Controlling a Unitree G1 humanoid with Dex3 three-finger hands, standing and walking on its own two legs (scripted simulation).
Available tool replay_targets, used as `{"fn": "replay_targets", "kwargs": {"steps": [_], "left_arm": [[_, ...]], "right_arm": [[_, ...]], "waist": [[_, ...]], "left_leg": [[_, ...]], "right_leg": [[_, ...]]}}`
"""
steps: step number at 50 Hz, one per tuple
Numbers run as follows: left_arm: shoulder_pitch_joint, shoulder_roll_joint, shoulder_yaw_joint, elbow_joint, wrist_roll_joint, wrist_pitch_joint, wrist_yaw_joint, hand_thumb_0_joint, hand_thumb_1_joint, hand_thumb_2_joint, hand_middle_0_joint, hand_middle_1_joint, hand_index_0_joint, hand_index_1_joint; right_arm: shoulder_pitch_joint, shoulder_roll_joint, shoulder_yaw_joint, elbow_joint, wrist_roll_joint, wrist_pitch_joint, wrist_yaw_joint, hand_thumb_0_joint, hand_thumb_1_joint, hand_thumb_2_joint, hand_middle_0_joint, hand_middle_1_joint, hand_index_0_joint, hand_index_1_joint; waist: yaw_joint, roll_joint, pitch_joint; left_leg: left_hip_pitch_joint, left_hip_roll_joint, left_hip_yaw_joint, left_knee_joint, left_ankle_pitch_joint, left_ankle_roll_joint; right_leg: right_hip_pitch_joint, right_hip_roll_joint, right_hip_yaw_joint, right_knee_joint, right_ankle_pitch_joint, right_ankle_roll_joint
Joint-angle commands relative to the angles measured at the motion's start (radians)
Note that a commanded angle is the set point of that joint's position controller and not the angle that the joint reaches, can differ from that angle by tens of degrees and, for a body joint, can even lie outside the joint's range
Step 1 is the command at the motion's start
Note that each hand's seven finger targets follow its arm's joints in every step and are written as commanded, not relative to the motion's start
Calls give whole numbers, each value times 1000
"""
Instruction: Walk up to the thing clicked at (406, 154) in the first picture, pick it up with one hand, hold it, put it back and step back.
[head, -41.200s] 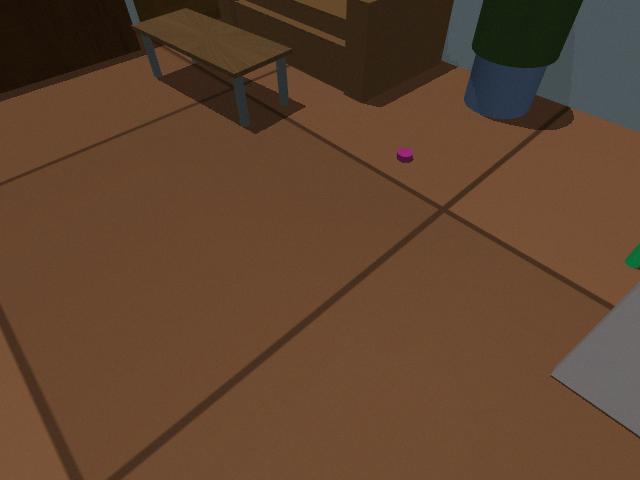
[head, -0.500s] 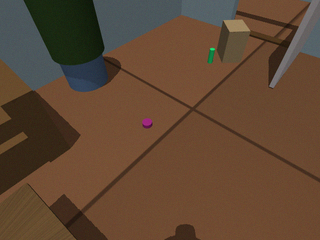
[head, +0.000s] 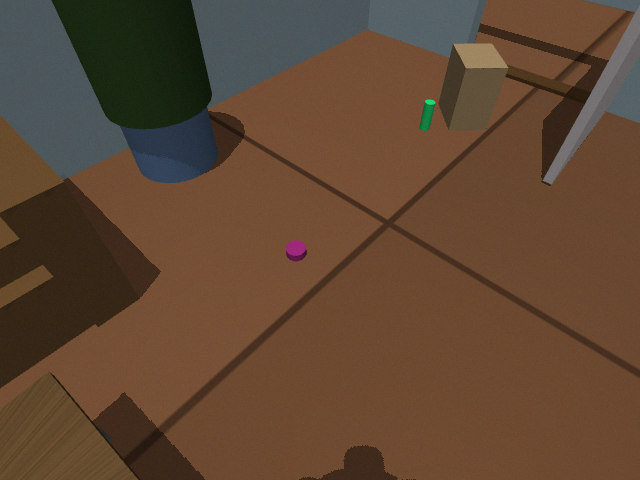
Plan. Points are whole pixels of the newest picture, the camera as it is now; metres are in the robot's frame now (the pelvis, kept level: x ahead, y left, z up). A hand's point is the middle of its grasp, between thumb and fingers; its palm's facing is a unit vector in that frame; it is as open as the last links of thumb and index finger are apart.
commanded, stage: step back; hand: left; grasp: from above
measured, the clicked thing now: (296, 250) +1.06 +0.16 -0.74
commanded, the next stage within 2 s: stand in 0.30 s
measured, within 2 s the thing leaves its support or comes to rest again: neither
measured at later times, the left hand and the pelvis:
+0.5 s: hand out of the picture +0.12 +0.25 -0.13, palm faces -0.02 -0.94 -0.34, open 7.4 cm; pelvis +0.01 +0.00 +0.02, yaw -1 degrees
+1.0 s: hand out of the picture +0.07 +0.25 -0.14, palm faces -0.05 -0.94 -0.33, open 7.4 cm; pelvis +0.00 +0.00 +0.02, yaw -1 degrees
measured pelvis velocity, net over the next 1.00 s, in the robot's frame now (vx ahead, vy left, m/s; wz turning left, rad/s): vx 0.00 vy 0.00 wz -0.02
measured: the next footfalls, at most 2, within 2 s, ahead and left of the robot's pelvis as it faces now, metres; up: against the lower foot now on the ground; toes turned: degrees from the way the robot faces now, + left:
none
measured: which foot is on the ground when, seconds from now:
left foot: down 0.00-1.00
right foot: down 0.00-1.00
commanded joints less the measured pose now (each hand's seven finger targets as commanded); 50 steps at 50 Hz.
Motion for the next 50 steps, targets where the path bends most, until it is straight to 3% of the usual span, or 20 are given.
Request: {"fn": "replay_targets", "kwargs": {"steps": [1,2,4,5,6,11,14,15,19,24,31,34,42,46,50], "left_arm": [[-67,175,33,-54,-9,-19,23,0,900,900,-200,-300,-200,-300],[-47,173,32,-36,-10,-24,24,0,900,900,-200,-300,-200,-300],[2,199,36,1,-8,-36,29,0,900,900,-200,-300,-200,-300],[-22,222,37,1,-6,-40,26,0,900,900,-200,-300,-200,-300],[-56,242,42,-3,-3,-39,24,0,900,900,-200,-300,-200,-300],[-88,221,31,13,-6,-34,32,0,900,900,-200,-300,-200,-300],[-117,213,28,17,-3,-31,31,0,900,900,-200,-300,-200,-300],[-114,174,4,29,-13,-27,26,0,900,900,-200,-300,-200,-300],[-132,181,-2,40,-9,-29,26,0,900,900,-200,-300,-200,-300],[-151,187,-4,57,-7,-30,22,0,900,900,-200,-300,-200,-300],[-144,187,-6,68,-3,-35,19,0,900,900,-200,-300,-200,-300],[-142,189,-7,74,-2,-33,18,0,900,900,-200,-300,-200,-300],[-119,186,-11,80,-3,-31,15,0,900,900,-200,-300,-200,-300],[-107,189,-12,83,-3,-28,15,0,900,900,-200,-300,-200,-300],[-102,188,-13,78,-3,-27,14,0,900,900,-200,-300,-200,-300]], "right_arm": [[-58,-241,-36,-70,12,-30,-20,0,-900,-900,200,300,200,300],[-77,-238,-31,-71,13,-28,-23,0,-900,-900,200,300,200,300],[-134,-207,-23,-70,26,-21,-24,0,-900,-900,200,300,200,300],[-125,-187,-19,-69,32,-19,-25,0,-900,-900,200,300,200,300],[-108,-181,-17,-59,33,-16,-27,0,-900,-900,200,300,200,300],[-151,-175,-17,-29,28,-14,-25,0,-900,-900,200,300,200,300],[-172,-170,-16,-17,26,-11,-23,0,-900,-900,200,300,200,300],[-156,-175,-2,-9,30,-12,-22,0,-900,-900,200,300,200,300],[-179,-173,3,8,32,-14,-19,0,-900,-900,200,300,200,300],[-204,-165,10,25,32,-13,-16,0,-900,-900,200,300,200,300],[-204,-169,11,43,30,-14,-12,0,-900,-900,200,300,200,300],[-200,-172,13,54,29,-12,-11,0,-900,-900,200,300,200,300],[-169,-179,17,66,26,-14,-11,0,-900,-900,200,300,200,300],[-146,-178,20,70,26,-9,-9,0,-900,-900,200,300,200,300],[-136,-188,19,70,26,-9,-10,0,-900,-900,200,300,200,300]], "waist": [[-9,140,-133],[1,175,-129],[23,142,-168],[1,97,-173],[-18,64,-164],[-17,6,-155],[-18,9,-145],[-27,10,-139],[-28,9,-144],[-26,18,-124],[-27,26,-142],[-26,28,-97],[-25,26,-101],[-31,12,-78],[-33,26,-95]], "left_leg": [[149,269,-298,-185,300,185],[149,251,-260,-161,368,157],[88,183,-144,-79,457,86],[72,133,-102,-63,383,54],[69,112,-81,-72,319,39],[132,122,-71,-77,388,52],[134,124,-71,-116,343,47],[173,133,-97,-157,398,40],[206,140,-94,-196,430,27],[198,135,-93,-265,322,13],[222,139,-83,-282,281,11],[185,133,-91,-309,181,6],[183,142,-100,-315,200,7],[162,132,-100,-322,122,6],[172,136,-101,-318,134,8]], "right_leg": [[-65,29,29,-11,-76,-37],[-45,19,33,-81,-9,-36],[95,-12,57,-175,294,-37],[110,-39,99,-178,377,-54],[115,-61,118,-167,413,-64],[94,-53,88,-182,500,-48],[97,-52,90,-204,452,-43],[90,-58,108,-238,480,-35],[135,-59,95,-289,493,-21],[147,-61,96,-353,387,-15],[145,-69,100,-380,363,-17],[115,-65,107,-407,263,-13],[113,-64,102,-399,263,-16],[86,-61,107,-418,194,-15],[85,-61,107,-409,209,-17]]}}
